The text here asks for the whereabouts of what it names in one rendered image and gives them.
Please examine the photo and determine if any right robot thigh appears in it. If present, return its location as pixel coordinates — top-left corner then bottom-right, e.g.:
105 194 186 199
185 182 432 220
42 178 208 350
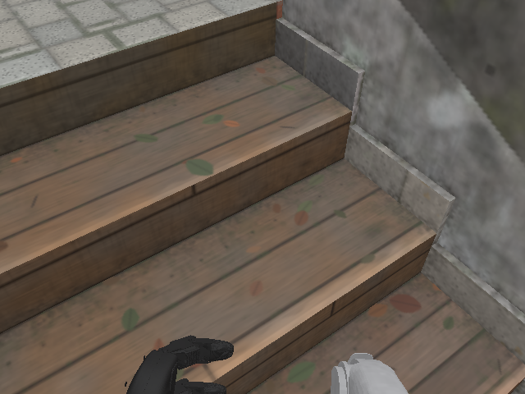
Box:
331 359 408 394

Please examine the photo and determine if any right robot shin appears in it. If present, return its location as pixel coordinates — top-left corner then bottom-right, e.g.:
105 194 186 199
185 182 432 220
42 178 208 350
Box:
347 353 397 376

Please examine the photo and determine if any robot left hand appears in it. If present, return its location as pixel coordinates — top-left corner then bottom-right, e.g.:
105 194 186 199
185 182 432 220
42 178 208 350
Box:
125 335 234 394

